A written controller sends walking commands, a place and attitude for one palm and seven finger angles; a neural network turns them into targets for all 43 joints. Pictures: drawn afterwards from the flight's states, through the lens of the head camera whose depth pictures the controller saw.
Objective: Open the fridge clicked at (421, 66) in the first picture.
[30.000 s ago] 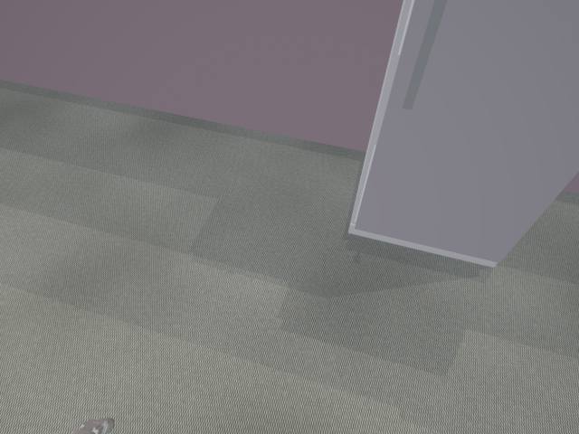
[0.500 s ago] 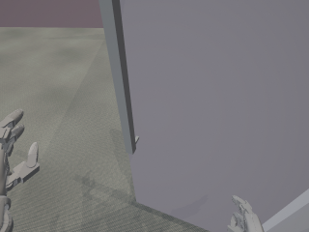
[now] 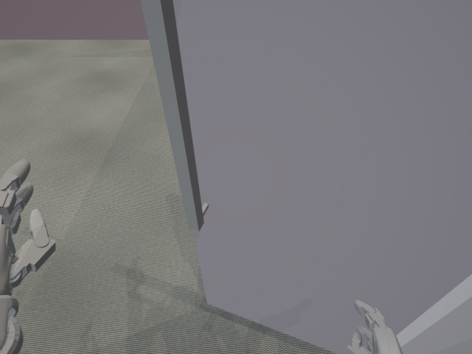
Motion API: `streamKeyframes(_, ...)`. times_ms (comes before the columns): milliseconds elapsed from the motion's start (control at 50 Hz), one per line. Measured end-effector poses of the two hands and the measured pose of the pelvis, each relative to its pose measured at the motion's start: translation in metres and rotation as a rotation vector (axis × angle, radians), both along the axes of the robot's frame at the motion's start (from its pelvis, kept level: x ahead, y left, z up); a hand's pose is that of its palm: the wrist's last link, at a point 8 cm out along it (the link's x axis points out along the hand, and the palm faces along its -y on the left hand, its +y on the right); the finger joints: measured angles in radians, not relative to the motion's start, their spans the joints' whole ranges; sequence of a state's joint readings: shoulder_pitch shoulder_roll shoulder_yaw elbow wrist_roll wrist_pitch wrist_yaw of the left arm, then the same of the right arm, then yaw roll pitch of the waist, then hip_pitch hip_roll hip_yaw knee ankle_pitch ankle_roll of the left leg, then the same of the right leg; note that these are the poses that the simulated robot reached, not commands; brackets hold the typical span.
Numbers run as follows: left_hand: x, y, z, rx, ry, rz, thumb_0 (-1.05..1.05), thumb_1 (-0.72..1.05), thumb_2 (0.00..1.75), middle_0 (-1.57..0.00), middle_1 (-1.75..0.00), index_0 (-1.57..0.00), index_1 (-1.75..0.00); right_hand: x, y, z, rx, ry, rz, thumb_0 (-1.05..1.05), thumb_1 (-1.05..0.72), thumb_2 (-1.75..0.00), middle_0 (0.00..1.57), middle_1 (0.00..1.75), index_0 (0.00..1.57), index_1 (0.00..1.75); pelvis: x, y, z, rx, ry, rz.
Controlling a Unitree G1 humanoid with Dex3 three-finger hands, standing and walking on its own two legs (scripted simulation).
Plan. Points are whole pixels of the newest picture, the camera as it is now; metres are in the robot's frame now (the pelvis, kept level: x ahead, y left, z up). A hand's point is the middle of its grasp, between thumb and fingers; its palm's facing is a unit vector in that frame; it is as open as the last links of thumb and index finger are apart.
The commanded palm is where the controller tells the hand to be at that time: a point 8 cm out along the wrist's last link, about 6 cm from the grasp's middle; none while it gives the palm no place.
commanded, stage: step back with the hand held close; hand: left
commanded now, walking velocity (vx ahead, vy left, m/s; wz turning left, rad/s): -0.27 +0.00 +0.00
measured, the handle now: (188, 136) +0.41 +0.15 +0.18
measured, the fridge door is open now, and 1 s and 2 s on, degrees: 70 70 70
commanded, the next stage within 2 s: stop stepping back and stand still in 1.30 s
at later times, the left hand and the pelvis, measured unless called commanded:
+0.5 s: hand (24, 279) +0.14 +0.28 +0.16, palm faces +0.45 -0.78 -0.44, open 7.4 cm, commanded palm +0.09 +0.31 +0.17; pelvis -0.06 +0.01 -0.01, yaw +0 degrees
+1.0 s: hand out of the picture +0.07 +0.28 +0.16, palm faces +0.42 -0.79 -0.45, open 7.4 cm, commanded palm +0.01 +0.32 +0.17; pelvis -0.13 +0.02 -0.02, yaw +1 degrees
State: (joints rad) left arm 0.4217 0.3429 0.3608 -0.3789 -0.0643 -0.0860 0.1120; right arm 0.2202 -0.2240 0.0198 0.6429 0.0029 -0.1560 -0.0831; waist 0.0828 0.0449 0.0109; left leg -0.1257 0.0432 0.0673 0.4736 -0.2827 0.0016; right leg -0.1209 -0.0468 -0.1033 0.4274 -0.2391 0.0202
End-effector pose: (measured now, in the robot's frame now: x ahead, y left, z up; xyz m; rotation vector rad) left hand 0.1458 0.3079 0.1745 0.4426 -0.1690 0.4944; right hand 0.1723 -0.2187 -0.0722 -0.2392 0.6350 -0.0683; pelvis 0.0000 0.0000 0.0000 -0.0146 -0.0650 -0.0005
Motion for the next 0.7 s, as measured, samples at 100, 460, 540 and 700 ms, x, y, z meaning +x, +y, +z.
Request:
streamKeyframes(100, 0.011, -0.002, 0.001, 0.039, -0.026, -0.052, 0.01, 0.89, 0.9, -0.21, -0.31, -0.21, -0.3, -0.007, -0.003, -0.001, -0.023, 0.046, -0.029, 0.02, -0.9, -0.9, 0.2, 0.3, 0.2, 0.3, -0.008, 0.004, -0.001, -0.002, 0.044, -0.011)
streamKeyframes(460, -0.036, 0.008, -0.001, 0.133, -0.024, -0.09, 0.01, 0.88, 0.9, -0.21, -0.31, -0.21, -0.3, -0.06, 0.009, -0.007, -0.027, 0.075, -0.068, 0.02, -0.9, -0.9, 0.2, 0.3, 0.2, 0.3, -0.051, 0.013, -0.012, 0.005, 0.058, -0.008)
streamKeyframes(540, -0.052, 0.007, -0.004, 0.11, -0.058, -0.079, 0.01, 0.88, 0.9, -0.21, -0.31, -0.21, -0.3, -0.072, 0.01, -0.008, -0.035, 0.071, -0.054, 0.02, -0.9, -0.9, 0.2, 0.3, 0.2, 0.3, -0.063, 0.014, -0.014, -0.002, 0.059, -0.005)
streamKeyframes(700, -0.069, 0.019, -0.004, 0.126, -0.117, -0.098, 0.01, 0.88, 0.9, -0.21, -0.31, -0.21, -0.3, -0.104, 0.012, -0.007, -0.076, 0.076, -0.071, 0.02, -0.9, -0.9, 0.2, 0.3, 0.2, 0.3, -0.084, 0.024, -0.018, -0.025, 0.045, 0.014)
